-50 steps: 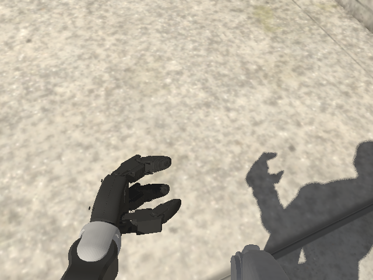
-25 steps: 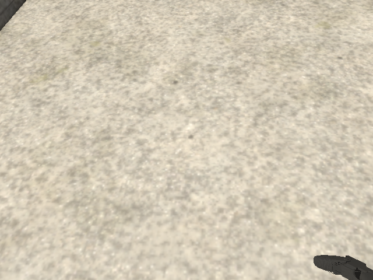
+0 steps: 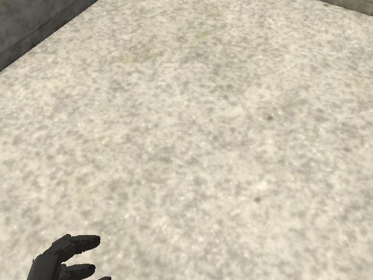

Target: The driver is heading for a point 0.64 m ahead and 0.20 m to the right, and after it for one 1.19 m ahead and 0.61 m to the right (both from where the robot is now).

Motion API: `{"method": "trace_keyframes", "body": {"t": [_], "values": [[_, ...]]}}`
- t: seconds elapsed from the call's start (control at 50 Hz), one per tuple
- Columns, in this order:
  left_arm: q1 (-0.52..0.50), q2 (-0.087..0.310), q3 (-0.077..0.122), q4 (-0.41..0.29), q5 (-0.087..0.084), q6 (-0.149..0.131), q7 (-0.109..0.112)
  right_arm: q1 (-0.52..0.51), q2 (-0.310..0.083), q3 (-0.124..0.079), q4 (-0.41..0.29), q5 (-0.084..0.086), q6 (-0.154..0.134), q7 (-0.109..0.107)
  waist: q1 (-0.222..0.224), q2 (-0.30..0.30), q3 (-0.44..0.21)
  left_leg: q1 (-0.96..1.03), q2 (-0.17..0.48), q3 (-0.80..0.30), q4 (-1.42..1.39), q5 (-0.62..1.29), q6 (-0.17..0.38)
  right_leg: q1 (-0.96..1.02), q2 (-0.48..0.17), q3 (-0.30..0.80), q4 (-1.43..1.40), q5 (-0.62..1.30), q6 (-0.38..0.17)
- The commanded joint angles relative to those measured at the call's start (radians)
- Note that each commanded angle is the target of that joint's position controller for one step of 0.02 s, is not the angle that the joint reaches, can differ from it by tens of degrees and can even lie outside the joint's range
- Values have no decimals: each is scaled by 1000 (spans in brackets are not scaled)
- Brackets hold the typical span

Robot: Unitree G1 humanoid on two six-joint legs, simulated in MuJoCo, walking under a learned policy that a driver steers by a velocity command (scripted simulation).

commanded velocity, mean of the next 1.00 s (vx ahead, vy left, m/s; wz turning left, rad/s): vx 0.26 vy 0.00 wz -0.53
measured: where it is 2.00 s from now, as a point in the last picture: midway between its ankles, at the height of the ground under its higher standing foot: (256, 203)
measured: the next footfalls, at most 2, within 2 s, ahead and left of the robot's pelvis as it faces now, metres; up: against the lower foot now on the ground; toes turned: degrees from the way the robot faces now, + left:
left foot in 0.26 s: +0.29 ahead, +0.09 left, +0.00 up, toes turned +1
right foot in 0.64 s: +0.22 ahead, -0.17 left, +0.00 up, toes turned -20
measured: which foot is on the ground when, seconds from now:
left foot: up 0.00-0.24, down 0.26-0.64, up 0.66-1.00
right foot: down 0.00-0.28, up 0.30-0.62, down 0.64-1.00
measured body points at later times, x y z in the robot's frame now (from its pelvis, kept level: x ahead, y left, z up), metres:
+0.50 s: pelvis +0.17 -0.03 +0.02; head +0.21 -0.02 +0.47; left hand +0.34 +0.25 -0.09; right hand +0.34 -0.29 -0.06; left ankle +0.25 +0.09 -0.71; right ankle +0.17 -0.16 -0.64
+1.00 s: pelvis +0.26 -0.10 +0.03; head +0.26 -0.13 +0.48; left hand +0.49 +0.10 -0.05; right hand +0.28 -0.43 -0.06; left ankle +0.41 +0.00 -0.67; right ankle +0.18 -0.16 -0.71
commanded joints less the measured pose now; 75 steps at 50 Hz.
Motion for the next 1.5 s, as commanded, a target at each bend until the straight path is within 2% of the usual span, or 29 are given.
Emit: {"method": "trace_keyframes", "body": {"t": [0.02, 0.08, 0.12, 0.24, 0.26, 0.28, 0.3, 0.32, 0.38, 0.44, 0.6, 0.64, 0.66, 0.68, 0.72, 0.76, 0.9, 0.92, 1.04, 1.1, 1.12, 1.14, 1.16, 1.2, 1.3, 1.36, 1.38, 1.46, 1.5], "values": [[145, 92, 55, -5, -12, 0, 14, -57, -25, 4, -157, -10, 27, -1, 102, -175, -229, -435, 150, 52, 187, 67, -57, 521, -268, 287, -230, 451, -225], [68, 121, 61, 60, -31, -19, 5, -56, 60, 31, -187, -21, 47, 10, 29, -174, -96, -322, 172, 36, -94, -9, -53, 247, -232, 167, -340, 497, -254], [54, 170, 77, 91, -39, -26, 1, -103, 71, 48, -185, -43, 35, 18, 32, -115, -138, -203, 165, 51, -385, 126, -29, 202, -183, 74, -324, 561, -249], [112, 221, 84, 147, -86, -6, -14, -149, -6, 32, -158, -63, -5, 38, 21, -83, -189, 164, 71, 119, -853, 553, 20, 180, -98, 79, -198, 367, -195], [148, 194, 76, 153, -71, -5, -15, -132, -53, 16, -160, -73, -8, 24, 18, -57, -198, 250, 108, 102, -869, 724, 45, 143, -33, 54, -96, 305, -151], [180, 135, 55, 128, -39, -8, -19, -82, -136, 0, -181, -102, -5, 1, 14, 106, -288, 442, 351, -92, -814, 1205, 133, -19, 64, -9, 172, -79, -74], [289, 109, 41, 132, -52, 5, -17, -63, -135, 7, -196, -117, 11, -5, 25, 300, -444, 545, 588, -301, -847, 1308, 307, -160, 107, 36, 460, -555, -29], [299, 200, 69, 150, -69, 28, -16, -75, -90, 16, -201, -93, 24, 0, 13, 196, -450, 476, 546, -267, -882, 1079, 320, -179, 70, 87, 603, -540, -19], [246, 193, 87, 131, -64, 96, 15, -222, -17, 33, -189, -60, 32, -7, 83, 129, -240, 226, 430, -101, -1002, 572, 219, -235, 10, 61, 634, -355, 13], [264, 142, 86, 106, -57, 132, 27, -305, 3, 29, -183, -77, 24, -26, 129, 126, -202, 69, 409, 43, -1059, 498, 191, -132, 10, 24, 603, -236, 30], [204, 129, 89, 34, -49, 141, -33, -296, -42, -10, -111, -29, 27, -36, 134, 112, -225, 100, 449, 212, -934, 411, 97, 151, 39, -79, 57, -67, -82], [269, 192, 120, 53, -33, 139, -19, -212, 23, -3, -71, -32, 41, -26, 129, -98, -144, -47, 332, 319, -649, 152, -22, 269, 46, 34, -148, 149, -166], [271, 344, 150, 14, -25, 130, -3, -203, 55, 4, -117, -73, 51, -25, 81, -463, -75, -391, 178, 351, -260, -200, -130, 365, -202, 467, -222, 453, -313], [278, 356, 146, -22, 2, 105, -18, -331, 18, -1, -165, -79, 43, -30, 160, -378, -185, -478, 101, 119, -97, -222, -121, 363, -262, 622, -300, 383, -439], [280, 289, 133, 2, -45, 71, -23, -360, -18, -15, -157, -42, 17, -22, 144, -177, -178, -546, 147, 24, -143, 11, -43, 392, -178, 593, -388, -428, -353], [203, 244, 112, -18, -69, 75, -6, -328, -48, -30, -132, -51, -5, -15, 96, -175, -143, -494, 148, 20, -252, 130, -37, 319, -151, 575, -422, -594, -306], [272, 237, 107, -8, -66, 52, 22, -368, 19, -6, -105, -38, -73, 20, 109, -178, -123, -316, 57, 33, -633, 313, -77, 293, -49, 475, -411, -354, -296], [317, 285, 121, 15, -4, 77, -14, -295, 36, 22, -66, -120, -15, 49, 136, -221, -137, -291, 56, 100, -587, 274, -98, 303, 9, 455, -406, -391, -278], [308, 232, 96, 6, -20, 71, -52, -336, 1, 39, -107, -76, -11, 51, 148, -212, -81, -100, 103, 126, -771, 249, -78, 220, -32, 514, -394, -363, -298], [272, 208, 79, 12, -18, 49, -46, -175, -32, 29, -69, -85, -30, 35, 58, -139, -84, 172, 103, 150, -882, 212, 5, 137, -19, 473, -307, -295, -269], [245, 168, 64, 5, -14, 38, -39, 10, -74, 15, -20, -98, -43, 25, -28, -36, -142, 376, 153, 44, -907, 83, 38, 40, 44, 375, -62, -139, -241], [224, 98, 41, -39, -29, 22, -37, 144, -193, -9, 1, -115, -49, 21, -65, 243, -189, 537, 358, -393, -1093, -317, 129, -172, 179, 172, 303, -152, -187], [203, 139, 44, -57, -9, 17, -33, 119, -188, -14, 7, -95, -41, 41, -28, 253, -116, 552, 436, -754, -1215, -415, 195, -412, 225, 123, 449, -279, -160], [147, 192, 51, -30, 27, 14, -40, 52, -84, 10, -13, -68, -38, 55, 9, 22, -57, 477, 364, -550, -1136, -273, 202, -435, 106, 123, 533, -127, -138], [55, 141, 18, -52, 36, 26, -63, 143, -29, 31, 63, -52, -57, 30, 36, 77, 20, 335, 220, -327, -1195, 310, 213, -321, 72, 58, 332, -71, -50], [-54, 91, -11, -83, 18, 21, -65, 156, -61, 17, 91, -52, -43, 21, 33, 72, 1, 263, 144, -194, -1090, 886, 178, -183, 143, -19, 142, -24, -32], [-186, 52, -11, -135, -53, -33, -52, 167, 4, 32, 70, 19, -34, -3, -3, 38, -4, 262, 166, -244, -1075, 804, 190, -174, 172, 30, 17, 11, -32], [-119, 168, 46, -108, -53, -61, -35, 134, -94, 3, 63, -6, -5, -30, 61, 111, -124, 183, 136, -268, -974, 931, 75, 228, 232, 63, -198, 254, -70], [134, 199, 72, -54, -42, -44, -9, 35, -75, 1, 10, -8, -8, -25, 208, 121, -266, 60, 59, -253, -686, 913, -15, 593, 135, 123, -231, 418, -115]]}}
